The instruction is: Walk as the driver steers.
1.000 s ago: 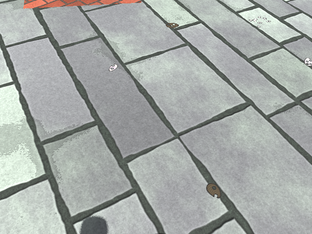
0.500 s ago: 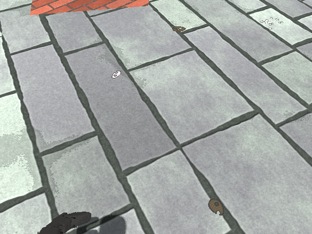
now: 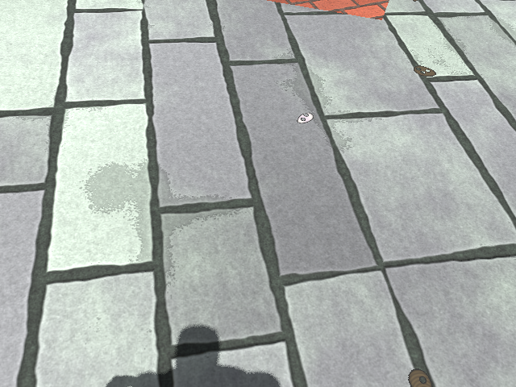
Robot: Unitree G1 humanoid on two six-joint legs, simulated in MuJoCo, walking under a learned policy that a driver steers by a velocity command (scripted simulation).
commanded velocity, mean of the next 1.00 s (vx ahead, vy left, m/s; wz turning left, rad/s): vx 0.00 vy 0.00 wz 0.31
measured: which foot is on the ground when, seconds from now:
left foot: down 0.00-0.46, up 0.48-0.72, down 0.74-1.00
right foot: up 0.00-0.42, down 0.44-1.00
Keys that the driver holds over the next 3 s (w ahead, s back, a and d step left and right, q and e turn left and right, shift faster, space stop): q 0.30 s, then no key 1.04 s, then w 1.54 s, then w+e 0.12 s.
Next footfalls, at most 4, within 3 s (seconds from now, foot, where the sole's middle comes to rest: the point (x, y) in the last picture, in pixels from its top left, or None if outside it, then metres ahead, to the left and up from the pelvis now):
0.44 right None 0.18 -0.13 -0.76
0.74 left None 0.10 0.11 -0.76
1.96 left None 0.45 0.20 -0.76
2.48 right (231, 289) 0.76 0.03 -0.76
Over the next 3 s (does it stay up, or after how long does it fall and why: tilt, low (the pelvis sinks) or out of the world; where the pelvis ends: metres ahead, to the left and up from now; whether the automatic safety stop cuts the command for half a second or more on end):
stays up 0.84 0.17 0.01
